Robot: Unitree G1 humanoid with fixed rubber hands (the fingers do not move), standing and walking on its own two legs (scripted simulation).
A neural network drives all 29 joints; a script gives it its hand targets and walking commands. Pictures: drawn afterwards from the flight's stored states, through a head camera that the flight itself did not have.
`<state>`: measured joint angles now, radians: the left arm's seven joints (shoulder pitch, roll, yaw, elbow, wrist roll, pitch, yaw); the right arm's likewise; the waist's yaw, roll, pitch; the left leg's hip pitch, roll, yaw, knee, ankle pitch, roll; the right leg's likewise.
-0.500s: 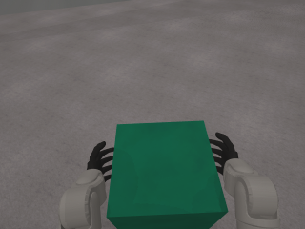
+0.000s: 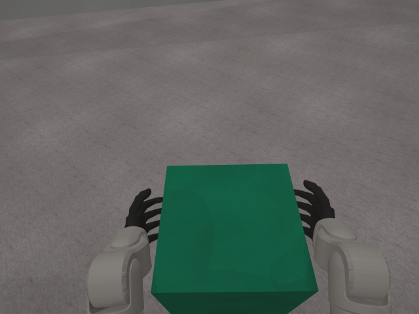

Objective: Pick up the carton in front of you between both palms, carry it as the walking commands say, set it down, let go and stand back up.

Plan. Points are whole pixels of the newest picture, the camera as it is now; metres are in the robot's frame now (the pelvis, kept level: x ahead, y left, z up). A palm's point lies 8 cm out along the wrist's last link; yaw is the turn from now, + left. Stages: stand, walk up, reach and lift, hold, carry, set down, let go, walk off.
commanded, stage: carry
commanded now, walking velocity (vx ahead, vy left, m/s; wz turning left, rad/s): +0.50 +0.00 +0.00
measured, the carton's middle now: (227, 247) +0.25 +0.00 +0.00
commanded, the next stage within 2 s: none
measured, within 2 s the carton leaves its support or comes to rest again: neither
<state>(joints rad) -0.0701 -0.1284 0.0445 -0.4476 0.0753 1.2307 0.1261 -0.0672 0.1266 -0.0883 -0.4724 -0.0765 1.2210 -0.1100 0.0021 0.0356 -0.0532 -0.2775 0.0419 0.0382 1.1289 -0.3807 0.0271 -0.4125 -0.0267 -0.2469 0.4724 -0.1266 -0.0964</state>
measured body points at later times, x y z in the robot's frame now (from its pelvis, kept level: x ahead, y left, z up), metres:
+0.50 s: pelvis +0.35 +0.02 -0.01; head +0.36 +0.03 +0.44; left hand +0.62 +0.16 +0.07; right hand +0.60 -0.15 +0.08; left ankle +0.45 +0.09 -0.73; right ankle +0.12 -0.07 -0.66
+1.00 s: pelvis +0.69 -0.04 -0.01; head +0.69 -0.05 +0.44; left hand +0.95 +0.11 +0.08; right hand +0.95 -0.19 +0.08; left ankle +0.48 +0.08 -0.67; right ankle +0.79 -0.12 -0.73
